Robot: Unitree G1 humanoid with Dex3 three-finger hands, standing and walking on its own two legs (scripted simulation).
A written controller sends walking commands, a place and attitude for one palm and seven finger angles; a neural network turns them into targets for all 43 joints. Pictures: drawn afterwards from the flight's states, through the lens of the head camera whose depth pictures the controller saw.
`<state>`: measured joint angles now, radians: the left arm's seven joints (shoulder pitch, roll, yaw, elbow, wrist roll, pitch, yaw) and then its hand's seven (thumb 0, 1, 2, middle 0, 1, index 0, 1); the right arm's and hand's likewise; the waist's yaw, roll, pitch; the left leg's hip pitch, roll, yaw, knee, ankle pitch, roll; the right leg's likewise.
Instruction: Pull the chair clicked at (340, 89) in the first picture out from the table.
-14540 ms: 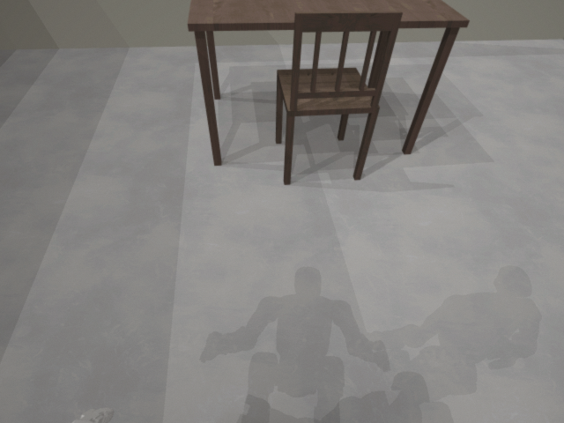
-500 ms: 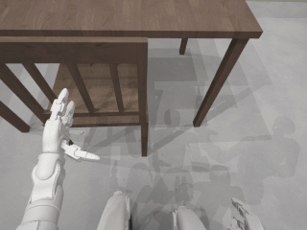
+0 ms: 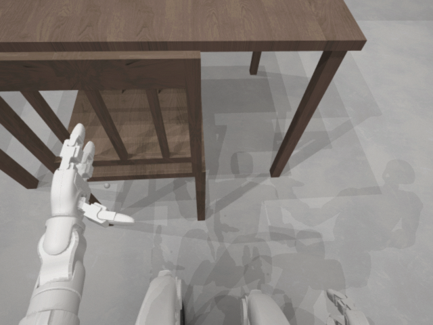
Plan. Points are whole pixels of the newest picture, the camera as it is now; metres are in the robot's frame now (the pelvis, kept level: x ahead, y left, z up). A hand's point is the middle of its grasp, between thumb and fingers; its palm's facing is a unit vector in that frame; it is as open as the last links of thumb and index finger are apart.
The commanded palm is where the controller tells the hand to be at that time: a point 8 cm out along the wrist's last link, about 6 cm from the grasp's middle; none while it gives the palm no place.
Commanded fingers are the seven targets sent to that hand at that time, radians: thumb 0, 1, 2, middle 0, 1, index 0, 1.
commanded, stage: aim the fingers beside a spindle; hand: left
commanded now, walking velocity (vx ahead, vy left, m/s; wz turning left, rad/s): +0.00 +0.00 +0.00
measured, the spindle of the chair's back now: (109, 127) +0.51 +0.24 -0.01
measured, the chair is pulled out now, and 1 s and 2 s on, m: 0.00 0.00 0.00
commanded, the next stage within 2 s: none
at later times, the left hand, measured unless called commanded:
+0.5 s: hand (105, 179) +0.36 +0.21 +0.02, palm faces +0.11 -0.99 -0.05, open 17.0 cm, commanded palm +0.34 +0.25 +0.02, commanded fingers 0.00 -0.50 0.30 -0.06 -0.08 -0.06 -0.08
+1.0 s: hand (113, 185) +0.36 +0.20 +0.02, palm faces +0.08 -1.00 -0.03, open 17.0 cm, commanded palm +0.33 +0.25 +0.02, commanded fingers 0.00 -0.50 0.30 -0.06 -0.08 -0.06 -0.08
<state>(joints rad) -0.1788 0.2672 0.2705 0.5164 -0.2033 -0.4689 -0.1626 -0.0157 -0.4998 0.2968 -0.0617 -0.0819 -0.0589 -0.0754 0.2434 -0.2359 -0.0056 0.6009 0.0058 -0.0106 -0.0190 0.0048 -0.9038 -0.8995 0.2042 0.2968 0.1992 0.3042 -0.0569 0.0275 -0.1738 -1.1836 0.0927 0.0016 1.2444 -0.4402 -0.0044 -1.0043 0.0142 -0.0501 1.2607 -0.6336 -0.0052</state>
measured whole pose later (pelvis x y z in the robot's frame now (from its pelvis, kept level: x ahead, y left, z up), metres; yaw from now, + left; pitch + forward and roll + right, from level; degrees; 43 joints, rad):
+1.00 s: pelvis +0.00 +0.00 +0.00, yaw +0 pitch +22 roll -3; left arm -0.21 0.26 0.23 0.56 -0.21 -0.46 -0.17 -0.01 -0.50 0.30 -0.06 -0.08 -0.06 -0.07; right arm 0.23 -0.24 0.00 0.60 0.01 -0.01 -0.02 0.00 -0.90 -0.90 0.20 0.30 0.20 0.30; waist -0.05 0.03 -0.17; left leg -1.20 0.09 -0.01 1.25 -0.44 0.00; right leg -1.01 0.01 -0.06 1.26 -0.64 0.00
